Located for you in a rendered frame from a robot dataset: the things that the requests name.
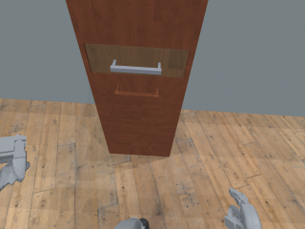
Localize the handle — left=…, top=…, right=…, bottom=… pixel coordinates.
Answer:
left=110, top=59, right=162, bottom=75
left=114, top=92, right=159, bottom=100

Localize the left robot hand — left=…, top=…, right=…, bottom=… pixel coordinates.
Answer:
left=0, top=134, right=31, bottom=192

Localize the right robot hand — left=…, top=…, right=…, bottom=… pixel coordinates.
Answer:
left=224, top=188, right=262, bottom=229

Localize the cabinet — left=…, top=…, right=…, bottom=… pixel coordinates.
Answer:
left=66, top=0, right=209, bottom=157

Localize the robot left foot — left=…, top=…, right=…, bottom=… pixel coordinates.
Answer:
left=140, top=218, right=150, bottom=229

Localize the left robot thigh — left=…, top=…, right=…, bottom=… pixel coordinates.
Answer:
left=113, top=219, right=146, bottom=229

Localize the drawer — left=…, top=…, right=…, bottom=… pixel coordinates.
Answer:
left=85, top=43, right=189, bottom=78

